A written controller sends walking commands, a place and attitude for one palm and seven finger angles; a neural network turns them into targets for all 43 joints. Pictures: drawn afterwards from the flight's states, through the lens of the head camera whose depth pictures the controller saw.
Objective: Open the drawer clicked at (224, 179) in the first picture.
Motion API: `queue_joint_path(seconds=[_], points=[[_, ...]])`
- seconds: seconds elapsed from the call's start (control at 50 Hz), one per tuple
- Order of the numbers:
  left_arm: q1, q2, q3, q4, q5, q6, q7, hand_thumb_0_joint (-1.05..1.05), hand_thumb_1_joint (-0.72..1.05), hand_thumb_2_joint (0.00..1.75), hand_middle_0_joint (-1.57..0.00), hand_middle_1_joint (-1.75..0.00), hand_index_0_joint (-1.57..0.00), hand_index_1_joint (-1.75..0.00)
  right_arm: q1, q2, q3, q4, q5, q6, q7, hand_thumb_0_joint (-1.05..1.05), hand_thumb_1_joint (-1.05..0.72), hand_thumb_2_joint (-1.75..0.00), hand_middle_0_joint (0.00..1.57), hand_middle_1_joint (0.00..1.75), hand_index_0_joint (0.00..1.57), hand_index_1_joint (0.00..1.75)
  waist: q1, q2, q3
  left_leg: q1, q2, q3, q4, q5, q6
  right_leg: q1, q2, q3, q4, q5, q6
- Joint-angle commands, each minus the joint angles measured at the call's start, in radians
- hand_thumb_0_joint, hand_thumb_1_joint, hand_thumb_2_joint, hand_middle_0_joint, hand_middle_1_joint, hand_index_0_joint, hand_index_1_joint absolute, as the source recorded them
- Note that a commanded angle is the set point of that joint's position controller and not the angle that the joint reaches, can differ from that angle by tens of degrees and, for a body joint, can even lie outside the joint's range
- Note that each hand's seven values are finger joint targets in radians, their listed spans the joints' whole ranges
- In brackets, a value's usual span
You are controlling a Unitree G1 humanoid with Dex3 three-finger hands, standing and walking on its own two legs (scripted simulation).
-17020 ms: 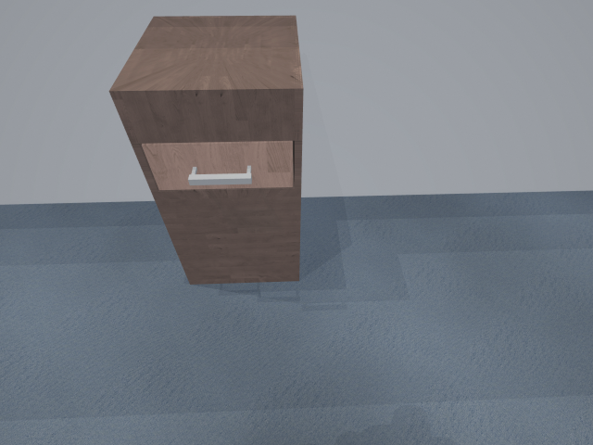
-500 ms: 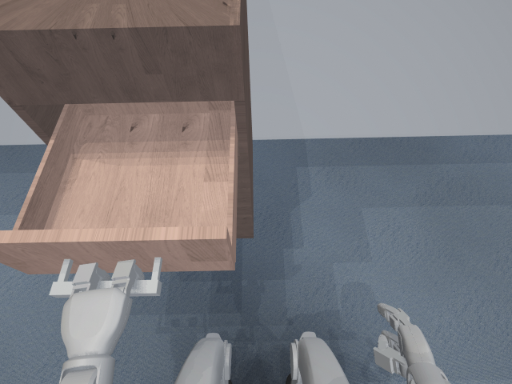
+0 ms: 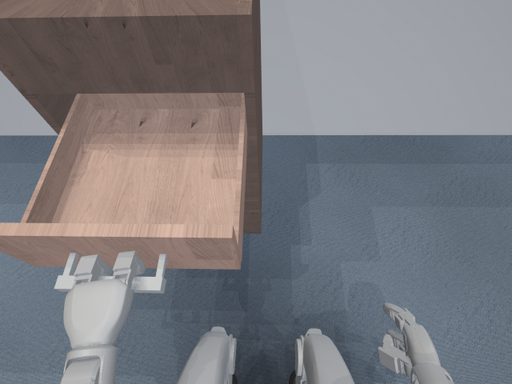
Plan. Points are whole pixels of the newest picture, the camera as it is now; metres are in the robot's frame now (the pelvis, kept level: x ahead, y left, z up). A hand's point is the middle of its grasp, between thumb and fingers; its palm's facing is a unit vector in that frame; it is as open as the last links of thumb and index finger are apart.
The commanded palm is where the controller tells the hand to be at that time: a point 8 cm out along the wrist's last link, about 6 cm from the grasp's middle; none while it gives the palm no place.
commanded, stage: open the thumb to release the handle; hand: left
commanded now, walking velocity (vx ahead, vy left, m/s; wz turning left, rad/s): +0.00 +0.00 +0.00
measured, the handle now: (114, 271) +0.28 +0.25 -0.04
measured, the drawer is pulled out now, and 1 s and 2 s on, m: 0.28 0.28 0.28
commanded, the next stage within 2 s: lift the hand off the handle in 0.36 s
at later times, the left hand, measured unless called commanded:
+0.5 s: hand (115, 313) +0.22 +0.24 -0.06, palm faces -0.03 -0.05 -1.00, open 13.4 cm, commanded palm +0.21 +0.23 -0.01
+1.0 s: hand (112, 306) +0.23 +0.25 -0.05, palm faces -0.06 -0.07 -1.00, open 13.6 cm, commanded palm +0.22 +0.24 +0.01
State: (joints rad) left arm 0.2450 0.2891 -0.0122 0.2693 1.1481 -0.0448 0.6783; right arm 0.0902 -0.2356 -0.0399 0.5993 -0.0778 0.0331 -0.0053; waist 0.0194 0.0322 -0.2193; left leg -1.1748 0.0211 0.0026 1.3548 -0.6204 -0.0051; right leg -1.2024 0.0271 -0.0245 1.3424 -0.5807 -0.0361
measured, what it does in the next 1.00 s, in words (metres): stands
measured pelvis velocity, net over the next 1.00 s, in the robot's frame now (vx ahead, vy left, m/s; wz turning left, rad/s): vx -0.02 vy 0.01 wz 0.00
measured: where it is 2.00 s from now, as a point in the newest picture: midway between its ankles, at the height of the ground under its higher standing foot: outside the picture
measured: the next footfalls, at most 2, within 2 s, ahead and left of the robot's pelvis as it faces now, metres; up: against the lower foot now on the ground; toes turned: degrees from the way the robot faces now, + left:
none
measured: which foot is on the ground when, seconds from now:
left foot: down 0.00-1.00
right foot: down 0.00-1.00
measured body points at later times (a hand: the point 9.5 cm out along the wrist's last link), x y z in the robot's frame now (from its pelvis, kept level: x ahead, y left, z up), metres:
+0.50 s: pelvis -0.01 +0.00 +0.00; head +0.09 -0.01 +0.44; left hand +0.22 +0.24 +0.00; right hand +0.17 -0.24 -0.12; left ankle +0.01 +0.12 -0.60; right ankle +0.02 -0.10 -0.60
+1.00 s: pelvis -0.02 +0.01 +0.01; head +0.08 +0.00 +0.45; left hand +0.23 +0.25 +0.01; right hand +0.16 -0.23 -0.11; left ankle +0.01 +0.12 -0.60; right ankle +0.02 -0.10 -0.60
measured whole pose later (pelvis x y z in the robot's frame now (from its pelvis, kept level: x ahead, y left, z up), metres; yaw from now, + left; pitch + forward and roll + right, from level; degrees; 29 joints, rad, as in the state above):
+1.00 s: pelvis -0.02 +0.01 +0.01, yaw +0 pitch +22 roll -1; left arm 0.15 0.31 -0.05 0.36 1.11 -0.03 0.62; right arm 0.12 -0.23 -0.03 0.63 -0.06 0.02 -0.04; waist 0.01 0.05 -0.20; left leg -1.12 0.01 -0.01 1.29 -0.56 0.01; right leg -1.13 0.02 -0.03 1.26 -0.52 -0.02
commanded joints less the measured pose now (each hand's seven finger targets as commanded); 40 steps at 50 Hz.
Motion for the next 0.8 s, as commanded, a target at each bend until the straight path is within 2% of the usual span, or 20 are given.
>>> queue_joint_path(seconds=[0.0,0.02,0.04,0.06,0.08,0.1,0.14,0.24,0.26,0.3,0.32,0.36,0.38,0.42,0.44,0.6,0.66,0.72,0.74,0.78], points=[[0.044,0.144,0.058,-0.147,-0.026,0.041,0.011,0.0,0.34,0.66,-0.36,-1.29,-0.36,-1.29,-0.006,-0.115,-0.04,-0.139,0.009,-0.036,-0.013,0.0,-0.9,-0.9,0.2,0.3,0.2,0.3,0.004,-0.018,-0.356,0.294,-0.034,0.007,-0.174,0.36,0.03,0.285,0.003,0.016,-0.22,0.406,-0.015],[0.037,0.145,0.046,-0.166,-0.027,0.044,0.003,0.0,0.27,0.63,-0.35,-1.28,-0.35,-1.28,-0.011,-0.115,-0.037,-0.141,0.011,-0.033,-0.014,0.0,-0.9,-0.9,0.2,0.3,0.2,0.3,0.003,-0.024,-0.365,0.299,-0.033,0.007,-0.179,0.357,0.03,0.287,0.003,0.018,-0.223,0.398,-0.012],[0.052,0.129,0.026,-0.159,-0.035,0.049,-0.007,0.0,0.2,0.6,-0.35,-1.27,-0.35,-1.27,-0.014,-0.112,-0.034,-0.146,0.014,-0.034,-0.016,0.0,-0.9,-0.9,0.2,0.3,0.2,0.3,-0.004,-0.034,-0.332,0.287,-0.033,0.006,-0.187,0.334,0.032,0.293,0.002,0.016,-0.238,0.378,-0.012],[0.03,0.146,0.038,-0.163,-0.037,0.045,-0.013,0.0,0.13,0.57,-0.35,-1.27,-0.35,-1.27,-0.015,-0.115,-0.032,-0.143,0.015,-0.034,-0.019,0.0,-0.9,-0.9,0.2,0.3,0.2,0.3,-0.008,-0.028,-0.328,0.288,-0.029,0.001,-0.19,0.332,0.032,0.282,0.001,0.015,-0.24,0.369,-0.014],[0.04,0.144,0.035,-0.144,-0.036,0.041,-0.017,0.0,0.06,0.54,-0.34,-1.26,-0.34,-1.26,-0.017,-0.112,-0.028,-0.141,0.015,-0.032,-0.021,0.0,-0.9,-0.9,0.2,0.3,0.2,0.3,-0.009,-0.056,-0.319,0.27,-0.031,0.007,-0.186,0.313,0.034,0.281,0.0,0.016,-0.242,0.35,-0.008],[0.02,0.146,0.036,-0.13,-0.032,0.035,-0.021,0.0,-0.01,0.51,-0.33,-1.25,-0.33,-1.25,-0.013,-0.112,-0.029,-0.136,0.014,-0.035,-0.024,0.0,-0.9,-0.9,0.2,0.3,0.2,0.3,-0.015,-0.064,-0.28,0.257,-0.03,0.002,-0.188,0.292,0.034,0.266,0.002,0.016,-0.249,0.329,-0.011],[0.002,0.149,0.035,-0.143,-0.028,0.015,-0.025,0.0,-0.15,0.45,-0.32,-1.24,-0.32,-1.24,-0.018,-0.11,-0.028,-0.136,0.011,-0.04,-0.024,0.0,-0.9,-0.9,0.2,0.3,0.2,0.3,-0.007,-0.023,-0.277,0.259,-0.03,0.005,-0.189,0.278,0.034,0.253,0.0,0.016,-0.251,0.301,-0.014],[0.009,0.152,0.055,-0.113,-0.025,-0.015,-0.013,0.0,-0.5,0.3,-0.3,-1.2,-0.3,-1.2,-0.019,-0.11,-0.032,-0.13,0.004,-0.044,-0.018,0.0,-0.9,-0.9,0.2,0.3,0.2,0.3,-0.009,-0.041,-0.258,0.228,-0.03,0.005,-0.173,0.253,0.035,0.233,-0.001,0.021,-0.25,0.275,-0.015],[-0.016,0.172,0.074,-0.128,-0.023,-0.022,-0.008,0.0,-0.5,0.3,-0.3,-1.2,-0.3,-1.2,-0.021,-0.115,-0.033,-0.128,0.002,-0.045,-0.018,0.0,-0.9,-0.9,0.2,0.3,0.2,0.3,-0.003,-0.006,-0.277,0.237,-0.028,0.003,-0.174,0.266,0.035,0.227,0.0,0.019,-0.24,0.279,-0.019],[-0.017,0.154,0.056,-0.12,-0.02,-0.021,0.0,0.0,-0.5,0.3,-0.3,-1.2,-0.3,-1.2,-0.02,-0.113,-0.036,-0.129,0.003,-0.044,-0.013,0.0,-0.9,-0.9,0.2,0.3,0.2,0.3,-0.008,-0.003,-0.267,0.245,-0.029,0.005,-0.173,0.256,0.035,0.212,0.0,0.013,-0.243,0.258,-0.019],[-0.019,0.169,0.076,-0.115,-0.018,-0.019,0.005,0.0,-0.5,0.3,-0.3,-1.2,-0.3,-1.2,-0.023,-0.115,-0.036,-0.129,0.003,-0.041,-0.012,0.0,-0.9,-0.9,0.2,0.3,0.2,0.3,-0.001,-0.015,-0.271,0.237,-0.03,0.003,-0.177,0.245,0.032,0.205,0.002,0.014,-0.241,0.231,-0.018],[-0.039,0.163,0.069,-0.122,-0.02,-0.009,0.011,0.0,-0.5,0.3,-0.3,-1.2,-0.3,-1.2,-0.02,-0.118,-0.038,-0.129,0.002,-0.043,-0.013,0.0,-0.9,-0.9,0.2,0.3,0.2,0.3,-0.005,0.01,-0.282,0.249,-0.028,-0.002,-0.181,0.256,0.034,0.202,0.002,0.006,-0.239,0.239,-0.022],[-0.034,0.161,0.064,-0.123,-0.013,-0.004,0.013,0.0,-0.5,0.3,-0.3,-1.2,-0.3,-1.2,-0.024,-0.117,-0.037,-0.129,0.003,-0.039,-0.011,0.0,-0.9,-0.9,0.2,0.3,0.2,0.3,0.0,0.006,-0.301,0.257,-0.029,-0.002,-0.184,0.262,0.032,0.2,0.003,0.004,-0.23,0.235,-0.02],[-0.055,0.149,0.048,-0.116,-0.021,0.01,0.011,0.0,-0.5,0.3,-0.3,-1.2,-0.3,-1.2,-0.018,-0.117,-0.039,-0.126,0.006,-0.041,-0.012,0.0,-0.9,-0.9,0.2,0.3,0.2,0.3,-0.011,-0.025,-0.295,0.25,-0.027,0.002,-0.185,0.249,0.035,0.214,-0.001,0.007,-0.248,0.235,-0.014],[-0.024,0.163,0.063,-0.129,-0.027,0.017,0.009,0.0,-0.5,0.3,-0.3,-1.2,-0.3,-1.2,-0.017,-0.118,-0.04,-0.132,0.01,-0.041,-0.015,0.0,-0.9,-0.9,0.2,0.3,0.2,0.3,0.0,-0.027,-0.303,0.257,-0.028,0.001,-0.194,0.249,0.035,0.236,0.002,0.008,-0.252,0.236,-0.016],[-0.167,0.166,0.046,-0.054,-0.026,0.019,-0.009,0.0,-0.5,0.3,-0.3,-1.2,-0.3,-1.2,-0.011,-0.116,-0.032,-0.099,0.015,-0.049,-0.034,0.0,-0.9,-0.9,0.2,0.3,0.2,0.3,-0.029,-0.035,-0.256,0.23,-0.025,0.0,-0.194,0.208,0.039,0.209,-0.001,0.01,-0.271,0.19,-0.01],[-0.205,0.196,0.07,-0.043,-0.03,0.009,-0.017,0.0,-0.5,0.3,-0.3,-1.2,-0.3,-1.2,-0.009,-0.12,-0.032,-0.093,0.015,-0.054,-0.037,0.0,-0.9,-0.9,0.2,0.3,0.2,0.3,-0.02,-0.014,-0.284,0.232,-0.026,-0.001,-0.196,0.211,0.039,0.216,-0.001,0.011,-0.268,0.182,-0.013],[-0.227,0.185,0.054,-0.048,-0.026,-0.004,-0.019,0.0,-0.5,0.3,-0.3,-1.2,-0.3,-1.2,-0.004,-0.118,-0.034,-0.091,0.015,-0.055,-0.035,0.0,-0.9,-0.9,0.2,0.3,0.2,0.3,-0.019,0.004,-0.303,0.254,-0.026,-0.001,-0.198,0.23,0.037,0.204,0.001,0.008,-0.261,0.193,-0.013],[-0.215,0.175,0.047,-0.033,-0.028,-0.001,-0.017,0.0,-0.5,0.3,-0.3,-1.2,-0.3,-1.2,-0.003,-0.117,-0.036,-0.09,0.016,-0.055,-0.034,0.0,-0.9,-0.9,0.2,0.3,0.2,0.3,-0.023,-0.011,-0.288,0.257,-0.026,-0.004,-0.2,0.232,0.037,0.203,0.003,0.003,-0.263,0.196,-0.014],[-0.219,0.185,0.052,-0.08,-0.031,-0.002,-0.013,0.0,-0.5,0.3,-0.3,-1.2,-0.3,-1.2,-0.005,-0.118,-0.037,-0.1,0.018,-0.052,-0.033,0.0,-0.9,-0.9,0.2,0.3,0.2,0.3,-0.016,0.006,-0.327,0.284,-0.027,-0.004,-0.21,0.252,0.036,0.218,0.001,0.002,-0.263,0.204,-0.013]])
